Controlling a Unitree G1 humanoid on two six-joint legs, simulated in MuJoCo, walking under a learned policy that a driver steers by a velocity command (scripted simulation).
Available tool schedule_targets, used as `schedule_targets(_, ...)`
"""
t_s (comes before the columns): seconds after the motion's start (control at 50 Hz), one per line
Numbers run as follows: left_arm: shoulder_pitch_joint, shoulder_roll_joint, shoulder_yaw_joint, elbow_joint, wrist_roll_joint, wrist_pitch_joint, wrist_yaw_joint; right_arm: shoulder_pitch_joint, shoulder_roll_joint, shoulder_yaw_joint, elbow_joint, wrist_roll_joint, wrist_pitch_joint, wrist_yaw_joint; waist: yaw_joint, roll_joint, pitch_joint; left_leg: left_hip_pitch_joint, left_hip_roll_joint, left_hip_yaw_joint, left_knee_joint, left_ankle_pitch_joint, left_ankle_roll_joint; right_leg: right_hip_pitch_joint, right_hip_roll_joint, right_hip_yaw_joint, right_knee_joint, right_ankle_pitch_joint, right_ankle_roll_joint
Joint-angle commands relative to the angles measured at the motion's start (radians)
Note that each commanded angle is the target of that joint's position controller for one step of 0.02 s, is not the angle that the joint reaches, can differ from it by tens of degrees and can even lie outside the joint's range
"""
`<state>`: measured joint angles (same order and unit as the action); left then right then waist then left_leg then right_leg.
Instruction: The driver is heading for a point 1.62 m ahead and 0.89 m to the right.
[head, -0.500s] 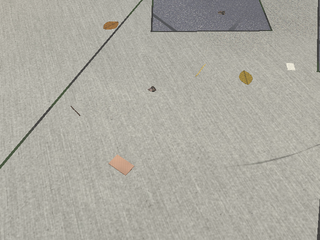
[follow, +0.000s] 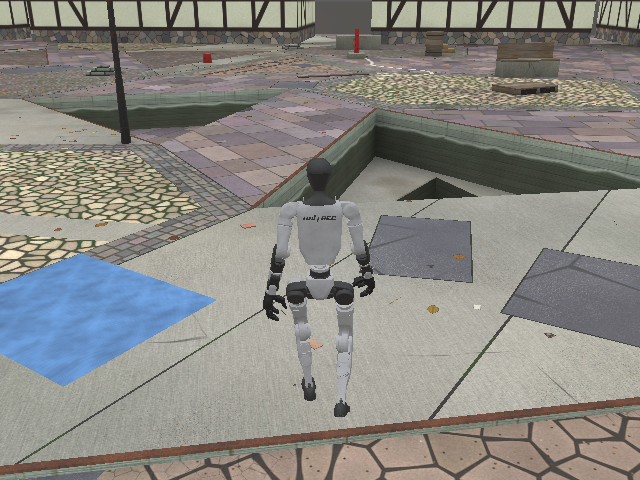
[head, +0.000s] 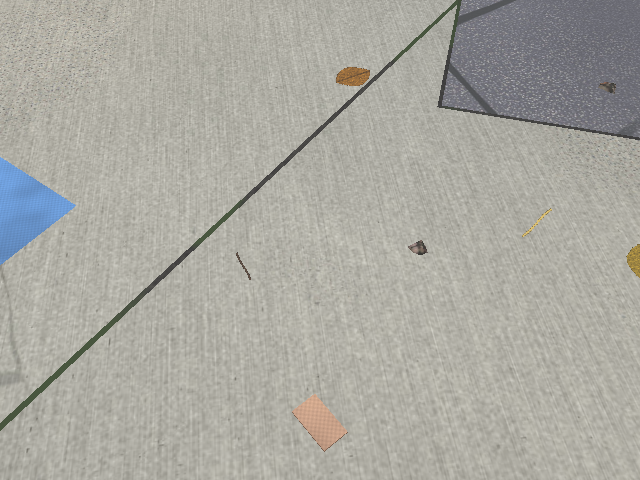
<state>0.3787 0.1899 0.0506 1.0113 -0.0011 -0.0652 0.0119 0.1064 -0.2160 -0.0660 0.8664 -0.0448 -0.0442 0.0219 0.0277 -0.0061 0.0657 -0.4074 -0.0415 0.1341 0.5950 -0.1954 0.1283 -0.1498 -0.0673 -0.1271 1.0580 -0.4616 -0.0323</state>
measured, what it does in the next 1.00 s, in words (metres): walks ahead, turning right: right foot, then left foot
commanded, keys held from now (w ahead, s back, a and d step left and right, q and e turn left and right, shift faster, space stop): w+e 1.00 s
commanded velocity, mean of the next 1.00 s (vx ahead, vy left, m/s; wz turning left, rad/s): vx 0.50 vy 0.00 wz -0.44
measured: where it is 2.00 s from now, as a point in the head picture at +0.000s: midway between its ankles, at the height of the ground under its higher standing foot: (522, 276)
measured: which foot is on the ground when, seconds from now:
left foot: down 0.00-0.48, up 0.50-0.98, down 1.00-1.00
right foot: up 0.00-0.46, down 0.48-1.00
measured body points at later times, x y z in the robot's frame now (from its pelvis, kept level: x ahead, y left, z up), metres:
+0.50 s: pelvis +0.28 -0.04 -0.01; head +0.31 -0.05 +0.44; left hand +0.48 +0.16 -0.13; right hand +0.20 -0.28 -0.16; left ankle +0.09 +0.06 -0.67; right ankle +0.36 -0.10 -0.72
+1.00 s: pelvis +0.56 -0.11 +0.00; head +0.59 -0.13 +0.45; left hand +0.66 +0.16 -0.12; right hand +0.65 -0.42 -0.08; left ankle +0.73 -0.08 -0.72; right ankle +0.36 -0.10 -0.72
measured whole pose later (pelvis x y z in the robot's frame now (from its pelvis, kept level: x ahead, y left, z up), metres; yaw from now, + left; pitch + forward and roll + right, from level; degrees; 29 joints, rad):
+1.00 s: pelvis +0.56 -0.11 +0.00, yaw -32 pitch +2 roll -1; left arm 0.47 0.28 0.08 0.90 0.01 -0.05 0.01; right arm 0.00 -0.25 -0.01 0.71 -0.03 -0.06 0.02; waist 0.11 0.02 0.03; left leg -0.50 0.00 -0.01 0.52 -0.11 0.01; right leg 0.04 0.14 0.22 0.42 -0.45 -0.11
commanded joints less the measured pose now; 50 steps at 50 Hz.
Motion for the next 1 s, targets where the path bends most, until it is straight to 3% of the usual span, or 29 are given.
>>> schedule_targets(0.02, -0.072, 0.108, 0.018, -0.101, -0.022, -0.034, -0.01, 0.223, -0.146, -0.039, 0.036, 0.012, -0.013, -0.021, -0.09, -0.001, -0.118, 0.453, 0.373, -0.438, -0.343, 0.205, 0.146, -0.474, -0.014, 0.175, 0.256, 0.136, -0.043)
schedule_targets(0.06, -0.002, 0.088, 0.021, -0.062, 0.012, -0.004, -0.013, 0.164, -0.064, -0.012, 0.041, 0.021, -0.034, -0.027, -0.023, 0.024, -0.071, 0.319, 0.302, -0.271, -0.39, 0.252, 0.067, -0.377, -0.043, 0.179, 0.161, 0.185, -0.035)
schedule_targets(0.08, 0.015, 0.075, 0.023, -0.053, 0.019, 0.013, -0.018, 0.175, -0.051, -0.005, 0.048, 0.022, -0.046, -0.028, -0.016, 0.039, -0.065, 0.291, 0.289, -0.235, -0.406, 0.264, 0.053, -0.35, -0.04, 0.179, 0.139, 0.193, -0.032)
schedule_targets(0.16, -0.072, 0.052, 0.022, -0.08, 0.023, 0.043, -0.038, 0.24, -0.091, -0.01, 0.078, 0.029, -0.073, -0.032, -0.011, 0.054, -0.006, 0.304, 0.259, -0.106, -0.451, 0.348, 0.017, -0.464, -0.044, 0.154, 0.06, 0.3, -0.018)
schedule_targets(0.26, -0.254, 0.043, 0.007, -0.151, 0.02, 0.037, -0.052, 0.273, -0.075, 0.002, 0.092, 0.028, -0.076, -0.037, -0.043, 0.066, 0.045, 0.347, 0.228, 0.021, -0.468, 0.435, -0.017, -0.51, -0.027, 0.081, -0.22, 0.469, -0.017)
schedule_targets(0.34, -0.349, 0.039, -0.004, -0.202, 0.027, 0.036, -0.058, 0.338, -0.096, 0.003, 0.123, 0.028, -0.067, -0.056, -0.066, 0.066, 0.056, 0.462, 0.266, 0.08, -0.43, 0.61, -0.025, -0.474, 0.013, -0.01, -0.395, 0.465, -0.057)
schedule_targets(0.4, -0.271, 0.07, 0.009, -0.193, 0.029, 0.04, -0.052, 0.318, -0.137, -0.005, 0.124, 0.023, -0.055, -0.071, -0.012, 0.11, -0.006, 0.55, 0.29, 0.122, -0.262, 1.006, -0.04, -0.364, 0.092, -0.054, -0.416, 0.339, -0.12)
schedule_targets(0.44, -0.118, 0.108, 0.03, -0.154, 0.031, 0.038, -0.044, 0.28, -0.167, -0.016, 0.107, 0.017, -0.037, -0.073, 0.061, 0.124, -0.091, 0.54, 0.304, 0.125, -0.007, 1.086, -0.028, -0.205, 0.145, -0.052, -0.441, 0.235, -0.173)
schedule_targets(0.46, 0.005, 0.14, 0.048, -0.118, 0.038, 0.03, -0.037, 0.255, -0.177, -0.019, 0.092, 0.021, -0.03, -0.065, 0.126, 0.088, -0.153, 0.452, 0.289, 0.13, 0.215, 0.938, -0.037, -0.031, 0.16, -0.018, -0.531, 0.243, -0.206)
schedule_targets(0.48, 0.108, 0.232, 0.08, -0.1, 0.048, 0.029, -0.022, 0.242, -0.151, -0.014, 0.06, 0.025, -0.032, -0.055, 0.169, -0.027, -0.229, 0.243, 0.228, 0.139, 0.552, 0.525, -0.062, 0.174, -0.012, 0.219, -0.584, 0.17, -0.271)
schedule_targets(0.5, 0.029, 0.318, 0.099, -0.122, 0.034, 0.04, -0.022, 0.273, -0.061, -0.001, -0.016, 0.039, -0.04, -0.031, 0.058, -0.261, -0.289, -0.21, -0.023, 0.014, 0.909, -0.345, -0.12, 0.431, -0.258, 0.802, -0.71, 0.236, -0.45)
schedule_targets(0.52, 0.02, 0.3, 0.094, -0.129, 0.012, 0.049, -0.02, 0.16, -0.114, -0.002, -0.042, 0.027, -0.055, -0.024, 0.09, -0.073, -0.253, -0.336, 0.032, -0.176, 0.927, -0.271, -0.106, 0.395, -0.259, 0.805, -0.794, 0.2, -0.436)
schedule_targets(0.56, -0.074, 0.19, 0.065, -0.129, 0.01, 0.043, -0.012, 0.142, -0.117, -0.001, -0.048, 0.039, -0.074, -0.022, 0.005, 0.071, -0.063, -0.301, 0.123, -0.175, 0.75, -0.122, -0.105, 0.145, -0.203, 0.585, -0.831, 0.345, -0.338)
schedule_targets(0.6, -0.117, 0.152, 0.048, -0.136, 0.001, 0.023, -0.005, 0.173, -0.101, 0.003, -0.043, 0.004, -0.038, -0.022, -0.052, 0.06, -0.046, -0.178, 0.156, -0.176, 0.633, -0.104, -0.136, 0.007, -0.108, 0.439, -0.84, 0.507, -0.283)
schedule_targets(0.64, -0.09, 0.177, 0.049, -0.132, -0.005, 0.002, -0.007, 0.172, -0.089, 0.006, -0.054, -0.007, -0.004, -0.015, -0.063, 0.03, -0.054, -0.156, 0.159, -0.155, 0.56, -0.102, -0.164, -0.031, -0.066, 0.384, -0.84, 0.61, -0.275)
schedule_targets(0.68, -0.052, 0.208, 0.056, -0.132, -0.003, -0.005, -0.009, 0.11, -0.087, 0.01, -0.083, -0.004, 0.01, -0.011, -0.048, 0.007, -0.044, -0.191, 0.161, -0.136, 0.472, -0.043, -0.185, -0.038, -0.042, 0.368, -0.852, 0.637, -0.26)
schedule_targets(0.76, 0.035, 0.212, 0.057, -0.135, -0.002, 0.003, -0.013, -0.053, -0.098, 0.013, -0.146, 0.002, 0.015, -0.008, 0.02, -0.035, -0.03, -0.288, 0.147, -0.129, 0.288, 0.098, -0.199, 0.05, -0.022, 0.39, -0.842, 0.65, -0.209)
schedule_targets(0.9, 0.116, 0.229, 0.058, -0.146, 0.015, 0.011, 0.001, -0.231, -0.109, 0.031, -0.231, 0.015, -0.007, 0.002, 0.082, -0.067, -0.026, -0.293, 0.075, -0.132, 0.05, 0.147, -0.165, 0.208, -0.045, 0.462, -0.749, 0.762, -0.197)
schedule_targets(0.94, 0.078, 0.247, 0.062, -0.162, 0.018, 0.009, 0.009, -0.18, -0.132, 0.028, -0.231, 0.019, -0.017, 0.0, 0.041, -0.081, -0.032, -0.17, 0.056, -0.148, -0.032, 0.113, -0.138, 0.189, -0.056, 0.486, -0.706, 0.809, -0.167)
schedule_targets(0.96, 0.033, 0.262, 0.065, -0.176, 0.019, 0.006, 0.008, -0.097, -0.152, 0.021, -0.21, 0.021, -0.022, -0.006, -0.004, -0.086, -0.055, -0.034, 0.031, -0.143, -0.068, 0.071, -0.119, 0.144, -0.045, 0.479, -0.652, 0.898, -0.142)
schedule_targets(0.98, 0.009, 0.273, 0.067, -0.184, 0.018, 0.001, 0.001, 0.026, -0.182, 0.008, -0.172, 0.022, -0.029, -0.016, -0.055, -0.071, -0.115, 0.129, 0.003, -0.129, -0.092, 0.049, -0.1, 0.113, -0.018, 0.47, -0.535, 0.981, -0.121)
schedule_targets(1.0, -0.013, 0.262, 0.063, -0.191, 0.008, -0.008, -0.01, 0.175, -0.214, -0.005, -0.141, 0.014, -0.043, -0.029, -0.135, -0.021, -0.201, 0.355, 0.062, -0.174, -0.142, 0.076, -0.068, 0.02, 0.042, 0.427, -0.333, 0.903, -0.097)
